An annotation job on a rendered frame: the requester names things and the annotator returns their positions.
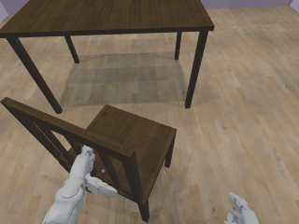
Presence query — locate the table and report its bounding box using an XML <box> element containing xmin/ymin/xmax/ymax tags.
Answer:
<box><xmin>0</xmin><ymin>0</ymin><xmax>215</xmax><ymax>114</ymax></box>

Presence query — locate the chair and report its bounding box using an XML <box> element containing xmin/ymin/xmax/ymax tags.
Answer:
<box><xmin>0</xmin><ymin>97</ymin><xmax>177</xmax><ymax>223</ymax></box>

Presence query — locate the robot left forearm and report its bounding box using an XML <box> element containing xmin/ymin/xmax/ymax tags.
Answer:
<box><xmin>42</xmin><ymin>177</ymin><xmax>86</xmax><ymax>224</ymax></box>

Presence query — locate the right robot hand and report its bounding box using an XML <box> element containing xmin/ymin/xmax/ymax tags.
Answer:
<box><xmin>224</xmin><ymin>192</ymin><xmax>260</xmax><ymax>224</ymax></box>

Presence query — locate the left robot hand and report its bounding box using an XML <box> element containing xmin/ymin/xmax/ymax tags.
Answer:
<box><xmin>68</xmin><ymin>145</ymin><xmax>118</xmax><ymax>198</ymax></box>

